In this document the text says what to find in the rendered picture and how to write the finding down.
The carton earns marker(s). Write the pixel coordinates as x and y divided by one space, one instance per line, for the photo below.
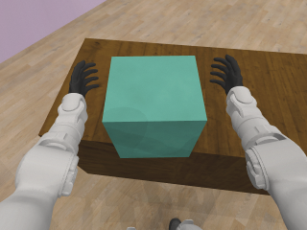
154 106

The robot right hand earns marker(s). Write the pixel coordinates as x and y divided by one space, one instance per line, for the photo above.
232 73

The left robot forearm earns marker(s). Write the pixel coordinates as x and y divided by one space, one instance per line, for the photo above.
67 130

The right robot foot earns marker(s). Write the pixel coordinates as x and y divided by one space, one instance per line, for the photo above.
174 223

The robot right upper arm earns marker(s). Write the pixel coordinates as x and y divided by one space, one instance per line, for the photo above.
280 169

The pedestal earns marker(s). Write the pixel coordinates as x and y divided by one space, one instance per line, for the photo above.
276 80

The robot left hand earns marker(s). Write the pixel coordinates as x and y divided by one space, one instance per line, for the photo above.
78 81

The robot left upper arm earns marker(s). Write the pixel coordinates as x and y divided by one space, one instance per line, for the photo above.
48 174

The robot right shin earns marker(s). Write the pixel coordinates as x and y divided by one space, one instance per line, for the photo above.
187 221

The right robot forearm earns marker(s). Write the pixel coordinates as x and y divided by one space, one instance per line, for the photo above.
249 123

